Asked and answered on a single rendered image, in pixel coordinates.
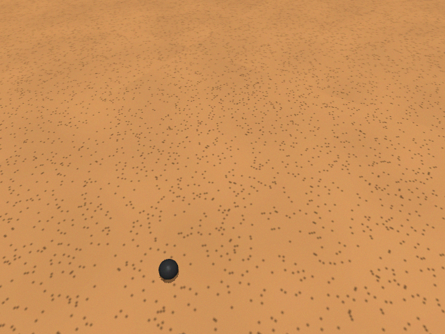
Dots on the ball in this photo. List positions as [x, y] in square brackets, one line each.
[168, 269]

